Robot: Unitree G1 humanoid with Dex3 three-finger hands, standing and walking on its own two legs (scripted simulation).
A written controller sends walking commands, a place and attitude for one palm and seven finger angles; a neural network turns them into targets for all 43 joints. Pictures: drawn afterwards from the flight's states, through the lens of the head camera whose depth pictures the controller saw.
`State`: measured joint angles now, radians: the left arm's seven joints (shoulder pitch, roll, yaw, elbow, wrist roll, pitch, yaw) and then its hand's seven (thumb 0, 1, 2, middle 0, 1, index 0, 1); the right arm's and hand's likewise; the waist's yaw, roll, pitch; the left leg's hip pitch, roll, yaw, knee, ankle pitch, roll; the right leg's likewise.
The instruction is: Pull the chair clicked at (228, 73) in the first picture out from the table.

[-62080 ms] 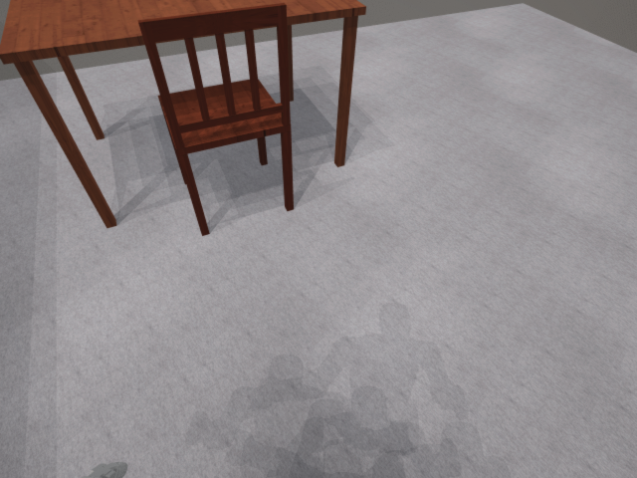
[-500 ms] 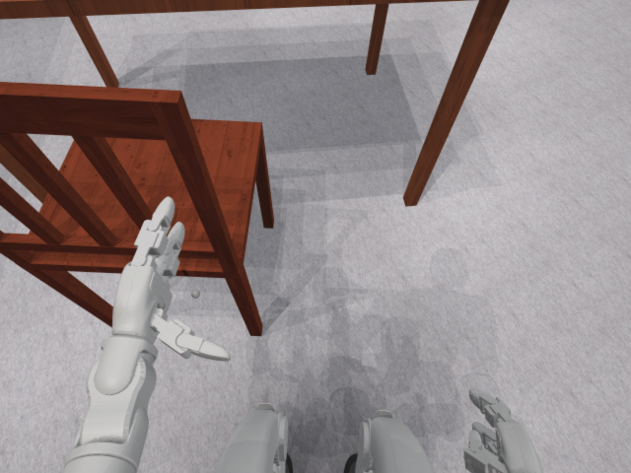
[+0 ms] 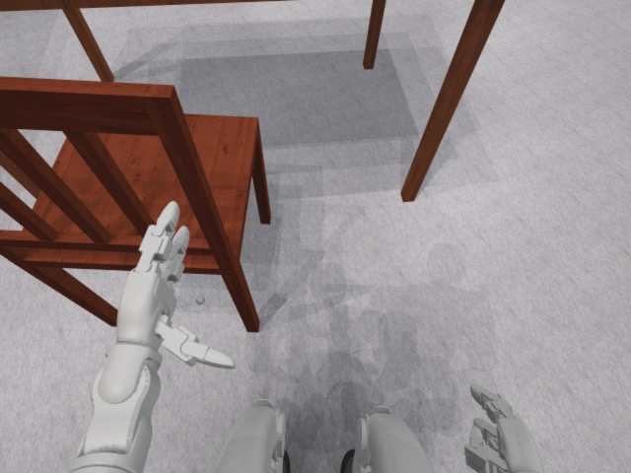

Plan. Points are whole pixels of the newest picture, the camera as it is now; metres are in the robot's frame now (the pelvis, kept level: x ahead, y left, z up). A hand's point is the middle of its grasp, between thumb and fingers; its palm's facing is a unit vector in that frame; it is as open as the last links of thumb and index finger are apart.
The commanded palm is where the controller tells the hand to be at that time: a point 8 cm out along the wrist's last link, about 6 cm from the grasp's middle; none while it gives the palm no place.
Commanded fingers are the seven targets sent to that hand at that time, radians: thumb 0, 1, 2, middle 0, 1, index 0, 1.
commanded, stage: aim the fingers beside a spindle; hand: left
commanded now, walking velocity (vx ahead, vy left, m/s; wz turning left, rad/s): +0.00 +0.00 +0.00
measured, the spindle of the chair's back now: (59, 193) +0.46 +0.38 +0.01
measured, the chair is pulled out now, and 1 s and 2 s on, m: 0.17 0.17 0.17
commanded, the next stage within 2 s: none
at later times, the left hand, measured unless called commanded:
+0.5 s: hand (195, 299) +0.31 +0.16 +0.02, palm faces +0.00 -1.00 -0.04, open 16.9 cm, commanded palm +0.29 +0.21 +0.02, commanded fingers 0.00 -0.50 0.30 -0.06 -0.08 -0.06 -0.08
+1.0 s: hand (203, 298) +0.31 +0.15 +0.03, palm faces -0.04 -1.00 -0.01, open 16.9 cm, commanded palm +0.30 +0.22 +0.03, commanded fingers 0.00 -0.50 0.30 -0.06 -0.08 -0.06 -0.08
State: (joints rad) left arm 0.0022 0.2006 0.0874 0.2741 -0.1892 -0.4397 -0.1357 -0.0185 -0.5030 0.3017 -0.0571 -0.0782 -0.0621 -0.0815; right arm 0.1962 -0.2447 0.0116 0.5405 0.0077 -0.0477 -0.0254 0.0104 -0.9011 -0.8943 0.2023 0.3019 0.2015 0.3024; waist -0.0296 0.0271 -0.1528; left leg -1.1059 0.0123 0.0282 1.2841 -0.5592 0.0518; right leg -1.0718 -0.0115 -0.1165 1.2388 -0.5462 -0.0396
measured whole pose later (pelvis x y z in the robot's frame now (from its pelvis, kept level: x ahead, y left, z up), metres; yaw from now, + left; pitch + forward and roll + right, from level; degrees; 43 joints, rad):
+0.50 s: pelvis +0.00 +0.00 +0.00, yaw +0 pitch +21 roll -2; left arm -0.01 0.21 0.10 0.32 -0.18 -0.45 -0.13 -0.02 -0.50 0.30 -0.06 -0.08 -0.06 -0.08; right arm 0.19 -0.25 0.02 0.55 0.01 -0.04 -0.02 0.01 -0.90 -0.89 0.20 0.30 0.20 0.30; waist -0.02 0.03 -0.17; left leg -1.10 0.01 0.02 1.28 -0.56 0.05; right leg -1.07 -0.01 -0.12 1.24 -0.55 -0.05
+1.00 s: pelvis +0.00 +0.00 +0.00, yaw +0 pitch +22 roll -2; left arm 0.03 0.20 0.08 0.23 -0.19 -0.44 -0.13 -0.02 -0.50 0.30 -0.06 -0.08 -0.06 -0.08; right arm 0.21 -0.24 0.01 0.55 0.01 -0.06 -0.03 0.01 -0.90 -0.89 0.20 0.30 0.20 0.30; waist -0.03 0.03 -0.16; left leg -1.10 0.01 0.03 1.28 -0.56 0.05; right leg -1.07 -0.01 -0.11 1.24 -0.54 -0.04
